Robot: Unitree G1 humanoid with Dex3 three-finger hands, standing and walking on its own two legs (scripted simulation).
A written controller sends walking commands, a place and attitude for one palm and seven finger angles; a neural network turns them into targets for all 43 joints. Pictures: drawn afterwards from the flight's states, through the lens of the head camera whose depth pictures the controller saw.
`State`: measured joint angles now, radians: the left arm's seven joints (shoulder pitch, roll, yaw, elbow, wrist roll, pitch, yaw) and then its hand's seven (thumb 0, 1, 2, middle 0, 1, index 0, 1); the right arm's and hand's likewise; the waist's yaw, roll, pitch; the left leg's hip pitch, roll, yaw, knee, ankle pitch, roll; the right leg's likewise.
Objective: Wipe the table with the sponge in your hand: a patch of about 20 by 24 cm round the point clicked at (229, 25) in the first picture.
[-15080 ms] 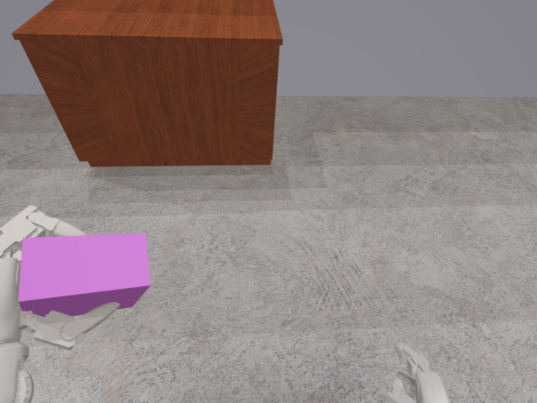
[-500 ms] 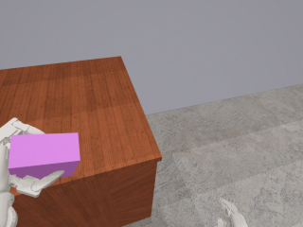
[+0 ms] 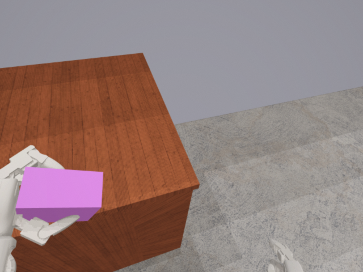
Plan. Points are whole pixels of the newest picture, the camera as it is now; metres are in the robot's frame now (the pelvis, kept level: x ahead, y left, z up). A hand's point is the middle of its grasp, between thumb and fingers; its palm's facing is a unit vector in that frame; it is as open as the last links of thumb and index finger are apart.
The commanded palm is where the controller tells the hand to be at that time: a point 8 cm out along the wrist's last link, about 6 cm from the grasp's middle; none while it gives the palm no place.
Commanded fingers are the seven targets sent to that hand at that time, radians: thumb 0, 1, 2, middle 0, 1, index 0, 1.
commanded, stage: come to a stop and stand still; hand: left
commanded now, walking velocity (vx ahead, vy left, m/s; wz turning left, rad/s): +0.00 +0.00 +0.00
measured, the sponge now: (72, 197) +0.22 +0.22 +0.11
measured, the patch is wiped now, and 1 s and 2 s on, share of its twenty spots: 0.00 0.00 0.00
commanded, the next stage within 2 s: look again from close up in 0.40 s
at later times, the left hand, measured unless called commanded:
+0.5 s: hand (29, 174) +0.23 +0.28 +0.14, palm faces +0.40 -0.85 -0.35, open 10.3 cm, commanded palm +0.17 +0.30 +0.17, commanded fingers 0.00 0.10 1.30 -1.20 -1.60 -1.20 -1.60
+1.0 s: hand (32, 179) +0.22 +0.27 +0.15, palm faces +0.39 -0.85 -0.35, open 10.3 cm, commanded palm +0.16 +0.30 +0.17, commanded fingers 0.00 0.10 1.30 -1.20 -1.60 -1.20 -1.60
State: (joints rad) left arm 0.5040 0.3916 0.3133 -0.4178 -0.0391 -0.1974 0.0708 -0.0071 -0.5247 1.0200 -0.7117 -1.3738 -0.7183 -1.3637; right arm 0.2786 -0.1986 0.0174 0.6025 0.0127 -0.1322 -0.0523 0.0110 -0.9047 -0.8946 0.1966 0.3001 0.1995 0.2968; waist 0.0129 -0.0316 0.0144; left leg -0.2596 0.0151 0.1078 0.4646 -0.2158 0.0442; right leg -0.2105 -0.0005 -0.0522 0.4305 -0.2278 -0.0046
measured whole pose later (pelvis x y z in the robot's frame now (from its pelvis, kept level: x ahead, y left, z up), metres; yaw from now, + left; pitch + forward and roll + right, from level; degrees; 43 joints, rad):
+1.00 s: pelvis +0.01 +0.02 +0.00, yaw +0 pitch -1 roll -1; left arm 0.44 0.35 0.33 -0.47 -0.03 -0.17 0.11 -0.01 -0.52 1.02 -0.71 -1.37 -0.72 -1.36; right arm 0.23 -0.20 0.02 0.59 0.01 -0.12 -0.05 0.01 -0.90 -0.89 0.20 0.30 0.20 0.30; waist 0.02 -0.03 0.04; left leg -0.22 0.00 0.11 0.46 -0.22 0.06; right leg -0.16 -0.02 -0.05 0.40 -0.22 0.02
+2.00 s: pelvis +0.01 -0.02 +0.00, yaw +0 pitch -1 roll -1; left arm 0.49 0.36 0.32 -0.50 -0.05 -0.14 0.12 -0.01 -0.52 1.02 -0.72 -1.36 -0.72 -1.35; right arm 0.18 -0.19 0.02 0.56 0.02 -0.07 -0.06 0.01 -0.91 -0.89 0.20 0.30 0.20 0.30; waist 0.02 -0.01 0.05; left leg -0.22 0.02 0.04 0.47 -0.23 0.01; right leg -0.17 0.02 -0.05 0.43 -0.25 -0.03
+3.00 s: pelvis +0.01 +0.01 +0.00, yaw -2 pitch +0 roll -1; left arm 0.43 0.42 0.36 -0.42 -0.03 -0.20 0.07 -0.01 -0.52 1.02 -0.72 -1.36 -0.72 -1.35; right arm 0.21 -0.20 0.01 0.57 0.01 -0.12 -0.05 0.01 -0.90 -0.89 0.20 0.30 0.20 0.30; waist 0.02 -0.04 0.04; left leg -0.24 0.00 0.07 0.48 -0.24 0.05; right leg -0.19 0.00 -0.02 0.42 -0.24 0.01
